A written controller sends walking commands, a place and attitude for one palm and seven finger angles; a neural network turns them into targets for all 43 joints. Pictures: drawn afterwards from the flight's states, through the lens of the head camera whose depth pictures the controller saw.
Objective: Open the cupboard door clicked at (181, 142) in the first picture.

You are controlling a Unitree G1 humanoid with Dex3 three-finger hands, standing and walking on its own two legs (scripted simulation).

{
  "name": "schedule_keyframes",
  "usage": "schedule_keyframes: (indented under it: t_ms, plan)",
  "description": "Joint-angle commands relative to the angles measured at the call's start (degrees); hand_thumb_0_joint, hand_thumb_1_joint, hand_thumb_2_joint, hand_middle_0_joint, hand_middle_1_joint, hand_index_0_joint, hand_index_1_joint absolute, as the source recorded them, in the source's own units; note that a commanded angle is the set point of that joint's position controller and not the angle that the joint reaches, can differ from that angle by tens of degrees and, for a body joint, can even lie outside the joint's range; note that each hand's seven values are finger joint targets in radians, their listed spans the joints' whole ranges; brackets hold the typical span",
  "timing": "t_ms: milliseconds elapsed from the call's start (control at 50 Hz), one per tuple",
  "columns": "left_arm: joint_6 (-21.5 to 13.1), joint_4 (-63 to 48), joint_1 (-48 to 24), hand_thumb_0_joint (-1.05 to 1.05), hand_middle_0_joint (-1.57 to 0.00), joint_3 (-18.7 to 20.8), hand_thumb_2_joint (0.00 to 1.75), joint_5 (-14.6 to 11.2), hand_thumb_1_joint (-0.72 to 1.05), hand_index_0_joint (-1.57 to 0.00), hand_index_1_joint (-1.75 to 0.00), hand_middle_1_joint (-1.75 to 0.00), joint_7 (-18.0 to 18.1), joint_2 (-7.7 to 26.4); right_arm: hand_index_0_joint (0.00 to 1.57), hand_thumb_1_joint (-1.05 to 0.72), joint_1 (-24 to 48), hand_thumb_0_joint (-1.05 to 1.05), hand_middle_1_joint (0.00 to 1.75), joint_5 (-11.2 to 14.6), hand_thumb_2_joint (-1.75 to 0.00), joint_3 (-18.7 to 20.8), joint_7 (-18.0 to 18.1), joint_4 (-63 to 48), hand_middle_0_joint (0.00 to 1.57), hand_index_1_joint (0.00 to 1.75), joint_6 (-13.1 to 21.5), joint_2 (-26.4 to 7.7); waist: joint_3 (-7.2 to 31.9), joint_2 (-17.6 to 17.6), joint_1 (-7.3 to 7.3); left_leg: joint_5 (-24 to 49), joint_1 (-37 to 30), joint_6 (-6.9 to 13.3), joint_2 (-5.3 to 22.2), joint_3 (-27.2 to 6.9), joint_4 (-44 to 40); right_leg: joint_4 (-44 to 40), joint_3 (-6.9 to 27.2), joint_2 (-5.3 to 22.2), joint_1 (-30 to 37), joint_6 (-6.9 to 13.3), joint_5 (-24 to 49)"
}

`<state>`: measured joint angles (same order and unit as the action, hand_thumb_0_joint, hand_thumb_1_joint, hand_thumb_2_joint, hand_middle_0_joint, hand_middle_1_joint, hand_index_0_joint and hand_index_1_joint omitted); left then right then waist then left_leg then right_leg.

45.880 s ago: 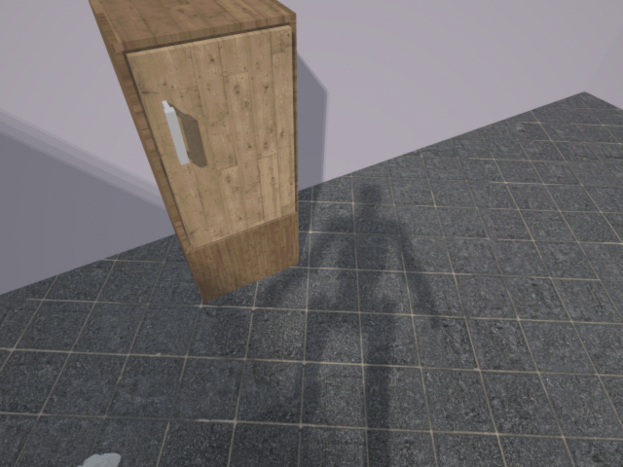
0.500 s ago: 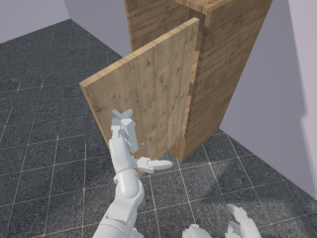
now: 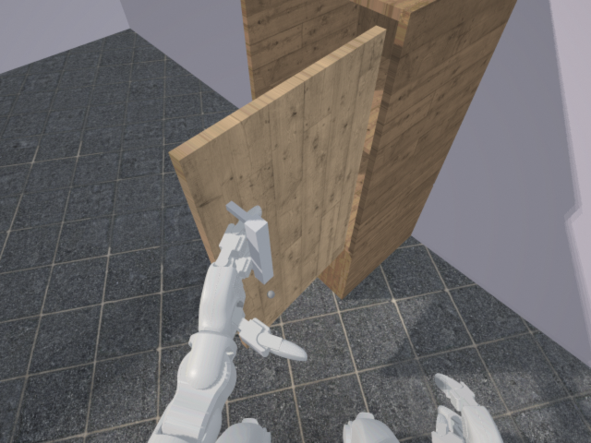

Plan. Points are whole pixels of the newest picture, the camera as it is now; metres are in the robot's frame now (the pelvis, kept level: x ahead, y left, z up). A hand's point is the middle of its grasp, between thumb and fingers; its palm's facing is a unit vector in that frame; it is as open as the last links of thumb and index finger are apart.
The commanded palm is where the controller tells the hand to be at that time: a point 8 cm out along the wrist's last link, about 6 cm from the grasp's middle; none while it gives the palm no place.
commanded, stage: slide the hand sideways off the handle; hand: left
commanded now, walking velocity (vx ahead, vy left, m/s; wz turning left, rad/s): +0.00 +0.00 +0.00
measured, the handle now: (250, 244) +0.37 +0.08 +0.06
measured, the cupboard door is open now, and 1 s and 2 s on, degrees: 95 95 95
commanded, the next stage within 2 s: draw the hand back to the body in 0.80 s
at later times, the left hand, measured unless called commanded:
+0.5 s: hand (237, 332) +0.25 +0.08 +0.05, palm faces -0.04 -1.00 -0.01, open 16.3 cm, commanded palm +0.22 +0.15 +0.05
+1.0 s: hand (205, 355) +0.22 +0.12 +0.06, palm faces -0.05 -1.00 -0.03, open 16.3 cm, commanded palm +0.19 +0.18 +0.07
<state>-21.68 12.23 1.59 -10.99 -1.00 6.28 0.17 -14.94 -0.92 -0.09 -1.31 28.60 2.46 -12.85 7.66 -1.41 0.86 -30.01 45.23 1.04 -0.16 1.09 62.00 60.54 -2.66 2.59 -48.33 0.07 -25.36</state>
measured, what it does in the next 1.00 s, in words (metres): stands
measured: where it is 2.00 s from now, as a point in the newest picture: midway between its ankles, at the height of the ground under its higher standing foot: outside the picture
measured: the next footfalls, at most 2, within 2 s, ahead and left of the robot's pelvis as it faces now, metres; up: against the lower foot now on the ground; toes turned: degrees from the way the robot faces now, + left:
none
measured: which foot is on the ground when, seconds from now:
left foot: down 0.00-1.00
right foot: down 0.00-1.00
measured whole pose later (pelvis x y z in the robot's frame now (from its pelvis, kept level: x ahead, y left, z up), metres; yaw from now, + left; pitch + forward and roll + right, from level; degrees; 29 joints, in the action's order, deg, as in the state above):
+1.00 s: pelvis +0.01 -0.01 -0.02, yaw +1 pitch +15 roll -1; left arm -18.9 -14.1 28.5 -2.6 -8.1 -6.6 9.2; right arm -15.1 0.6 -0.6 2.3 23.2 5.2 -12.8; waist 8.9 -2.2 -0.3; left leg -34.4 49.2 -0.1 0.9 -1.4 69.0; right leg 66.4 -5.0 1.7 -51.3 1.1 -29.6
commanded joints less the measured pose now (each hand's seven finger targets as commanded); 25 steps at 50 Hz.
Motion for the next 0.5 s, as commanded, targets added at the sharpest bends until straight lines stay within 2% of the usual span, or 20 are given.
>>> schedule_keyframes:
  t_ms: [0, 20, 40, 100, 120, 140, 240, 280, 300, 340, 360, 380, 400, 420, 480]
  plan:
    - [-3.46, -16.18, -3.89, 0.0, -0.15, -0.58, 0.3, 1.68, -0.5, -0.15, -0.3, -0.3, -0.36, 1.37, 0.2, -0.9, 4.13, 0.0, 0.3, 0.19, -0.9, 2.56, 0.27, -10.24, 0.2, 0.3, 2.07, -5.76, 13.63, 4.05, -0.67, 11.52, -4.03, -0.74, -0.65, -2.71, -10.01, -7.0, -0.16, -1.9, 11.6, 2.48, 8.92]
    - [-3.06, -17.59, -2.76, 0.0, -0.15, -0.99, 0.3, 1.24, -0.5, -0.15, -0.3, -0.3, -0.64, 0.8, 0.2, -0.9, 4.28, 0.0, 0.3, 0.32, -0.9, 2.39, 0.38, -10.82, 0.2, 0.3, 2.05, -5.54, 13.41, 4.2, -0.71, 10.91, -3.98, -0.77, -0.62, -2.6, -10.26, -7.09, -0.31, -1.9, 11.84, 2.36, 8.53]
    - [-2.69, -18.45, -3.29, 0.0, -0.15, -0.73, 0.3, 0.88, -0.5, -0.15, -0.3, -0.3, -0.76, 1.32, 0.2, -0.9, 4.43, 0.0, 0.3, 0.45, -0.9, 2.29, 0.62, -10.76, 0.2, 0.3, 2.0, -5.48, 12.68, 3.61, -0.22, 9.95, -4.05, -0.71, -0.63, -2.65, -10.13, -7.41, -0.21, -1.99, 11.19, 2.25, 7.78]
    - [-2.29, -21.73, -2.39, 0.0, -0.15, 0.29, 0.3, 0.44, -0.5, -0.15, -0.3, -0.3, -0.83, 2.72, 0.2, -0.9, 4.57, 0.0, 0.3, 0.55, -0.9, 2.04, 1.32, -11.25, 0.2, 0.3, 2.16, -5.52, 12.69, 4.05, -0.14, 9.78, -3.85, -0.61, -0.68, -3.0, -9.68, -7.3, -0.13, -2.1, 11.13, 2.21, 7.22]
    - [-2.34, -22.96, -2.57, 0.0, -0.15, -0.49, 0.3, 0.08, -0.5, -0.15, -0.3, -0.3, -0.95, 1.94, 0.2, -0.9, 4.58, 0.0, 0.3, 0.43, -0.9, 1.94, 1.47, -11.32, 0.2, 0.3, 2.46, -5.28, 13.11, 4.01, 0.25, 9.46, -3.86, -0.49, -0.78, -2.91, -9.33, -7.26, -0.12, -1.98, 10.96, 1.99, 7.22]
    - [-2.43, -23.11, -1.27, 0.0, -0.15, 0.41, 0.3, 0.0, -0.5, -0.15, -0.3, -0.3, -1.07, 2.7, 0.2, -0.9, 4.22, 0.0, 0.3, 0.53, -0.9, 1.95, 1.69, -11.16, 0.2, 0.3, 2.61, -5.3, 12.89, 3.86, 0.04, 9.62, -3.92, -0.67, -0.68, -3.13, -9.39, -6.96, -0.32, -2.06, 10.86, 2.08, 7.28]
    - [-2.09, -26.72, 6.67, 0.0, -0.15, -1.29, 0.3, -0.32, -0.5, -0.15, -0.3, -0.3, -3.1, 1.94, 0.2, -0.9, 3.26, 0.0, 0.3, 0.64, -0.9, 2.08, 1.63, -11.98, 0.2, 0.3, 3.48, -5.18, 13.98, 3.37, -0.01, 14.16, -5.01, -0.86, -0.66, -3.33, -8.54, -5.65, -0.81, -2.13, 11.48, 2.07, 11.9]
    - [-1.27, -27.47, 9.31, 0.0, -0.15, -0.48, 0.3, -0.34, -0.5, -0.15, -0.3, -0.3, -3.89, 3.15, 0.2, -0.9, 2.89, 0.0, 0.3, 0.67, -0.9, 2.08, 1.7, -12.36, 0.2, 0.3, 3.43, -5.22, 13.3, 3.93, 0.15, 14.33, -4.51, -0.8, -0.7, -3.2, -8.1, -5.69, -0.71, -2.2, 11.35, 1.94, 12.7]
    - [-0.84, -27.28, 11.8, 0.0, -0.15, 0.08, 0.3, -0.37, -0.5, -0.15, -0.3, -0.3, -4.19, 3.51, 0.2, -0.9, 2.8, 0.0, 0.3, 0.7, -0.9, 2.02, 1.77, -12.57, 0.2, 0.3, 3.36, -5.3, 12.65, 4.1, -0.29, 14.54, -3.77, -0.81, -0.73, -3.18, -8.12, -5.7, -0.62, -2.22, 11.8, 2.04, 12.75]
    - [-0.61, -28.92, 12.38, 0.0, -0.15, 1.48, 0.3, -0.53, -0.5, -0.15, -0.3, -0.3, -4.61, 5.01, 0.2, -0.9, 3.01, 0.0, 0.3, 0.7, -0.9, 2.0, 1.96, -13.03, 0.2, 0.3, 3.33, -5.28, 11.97, 3.81, -0.17, 13.09, -2.98, -0.81, -0.85, -3.03, -7.82, -5.72, -0.37, -2.1, 11.42, 1.89, 11.92]
    - [-0.64, -30.08, 12.87, 0.0, -0.15, 1.43, 0.3, -0.46, -0.5, -0.15, -0.3, -0.3, -4.76, 4.94, 0.2, -0.9, 3.05, 0.0, 0.3, 0.66, -0.9, 1.95, 1.99, -13.21, 0.2, 0.3, 3.36, -5.11, 12.19, 3.05, -0.28, 13.42, -3.16, -0.78, -0.95, -2.96, -7.59, -5.43, -0.39, -2.11, 11.36, 1.97, 12.26]
    - [-0.7, -30.83, 14.7, 0.0, -0.15, 1.89, 0.3, -0.75, -0.5, -0.15, -0.3, -0.3, -4.9, 5.12, 0.2, -0.9, 2.82, 0.0, 0.3, 0.6, -0.9, 2.0, 2.07, -13.59, 0.2, 0.3, 3.43, -4.95, 12.15, 3.87, -0.4, 13.83, -2.87, -0.73, -0.99, -2.92, -7.43, -5.45, -0.4, -2.08, 11.9, 1.9, 12.86]
    - [-0.95, -31.88, 15.89, 0.0, -0.15, 3.15, 0.3, -0.96, -0.5, -0.15, -0.3, -0.3, -5.03, 6.3, 0.2, -0.9, 2.94, 0.0, 0.3, 0.67, -0.9, 2.1, 2.25, -13.71, 0.2, 0.3, 3.53, -5.05, 13.19, 4.05, -0.71, 15.07, -2.88, -0.68, -0.96, -2.97, -7.0, -5.09, -0.25, -2.2, 12.45, 2.01, 13.93]
    - [-1.35, -33.07, 17.59, 0.0, -0.15, 3.38, 0.3, -1.47, -0.5, -0.15, -0.3, -0.3, -5.31, 6.09, 0.2, -0.9, 2.87, 0.0, 0.3, 0.57, -0.9, 2.13, 2.28, -13.93, 0.2, 0.3, 3.72, -4.79, 13.95, 3.51, -0.98, 15.74, -2.93, -0.68, -1.08, -2.59, -6.64, -4.95, -0.01, -2.06, 13.15, 1.89, 15.25]
    - [-2.4, -34.83, 20.17, 0.0, -0.15, 4.06, 0.3, -2.67, -0.5, -0.15, -0.3, -0.3, -6.73, 6.62, 0.2, -0.9, 2.76, 0.0, 0.3, 0.68, -0.9, 2.11, 2.47, -14.1, 0.2, 0.3, 4.09, -4.81, 12.8, 3.32, -0.54, 14.88, -1.89, -0.65, -1.19, -2.46, -5.99, -4.93, 0.09, -2.16, 12.64, 1.68, 15.12]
